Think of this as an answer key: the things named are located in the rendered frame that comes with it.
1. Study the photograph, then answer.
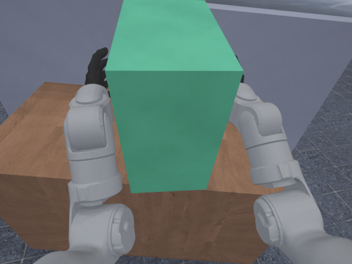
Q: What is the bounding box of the pedestal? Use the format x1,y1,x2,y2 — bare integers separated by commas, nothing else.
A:
0,82,294,264

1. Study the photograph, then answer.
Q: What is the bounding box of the right robot hand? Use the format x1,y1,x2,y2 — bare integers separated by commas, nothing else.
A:
235,55,244,83

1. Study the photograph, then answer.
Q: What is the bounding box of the left robot hand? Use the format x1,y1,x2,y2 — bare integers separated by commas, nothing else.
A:
85,47,110,97

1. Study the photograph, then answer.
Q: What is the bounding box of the carton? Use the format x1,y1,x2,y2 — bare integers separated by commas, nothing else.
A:
105,0,244,193

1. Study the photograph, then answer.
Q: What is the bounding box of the left robot upper arm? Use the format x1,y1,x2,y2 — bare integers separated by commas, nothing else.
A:
33,203,135,264

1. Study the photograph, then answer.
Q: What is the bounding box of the right robot forearm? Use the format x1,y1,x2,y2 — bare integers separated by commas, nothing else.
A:
228,82,323,224

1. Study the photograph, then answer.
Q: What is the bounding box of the right robot upper arm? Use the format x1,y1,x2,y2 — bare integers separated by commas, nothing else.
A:
254,188,352,264

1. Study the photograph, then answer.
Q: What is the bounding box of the left robot forearm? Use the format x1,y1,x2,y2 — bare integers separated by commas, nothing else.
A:
63,84,123,245

